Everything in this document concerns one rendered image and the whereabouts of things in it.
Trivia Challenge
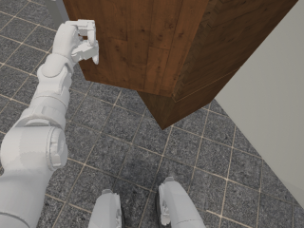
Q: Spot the right robot foot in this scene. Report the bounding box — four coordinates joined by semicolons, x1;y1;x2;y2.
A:
155;191;171;228

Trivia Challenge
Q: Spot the left robot upper arm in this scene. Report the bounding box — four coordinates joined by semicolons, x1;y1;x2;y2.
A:
0;126;68;228

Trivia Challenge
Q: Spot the robot left forearm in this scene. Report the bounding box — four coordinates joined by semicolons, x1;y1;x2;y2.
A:
0;53;74;169

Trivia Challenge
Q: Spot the handle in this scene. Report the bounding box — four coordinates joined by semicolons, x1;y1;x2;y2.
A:
44;0;84;42

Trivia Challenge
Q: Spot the robot left hand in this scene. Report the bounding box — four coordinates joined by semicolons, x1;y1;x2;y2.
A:
52;19;99;67

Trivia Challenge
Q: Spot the cupboard door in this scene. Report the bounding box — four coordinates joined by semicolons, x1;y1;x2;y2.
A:
63;0;209;98

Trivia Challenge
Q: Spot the robot left shin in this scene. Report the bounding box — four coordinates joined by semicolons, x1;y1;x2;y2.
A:
96;189;122;228

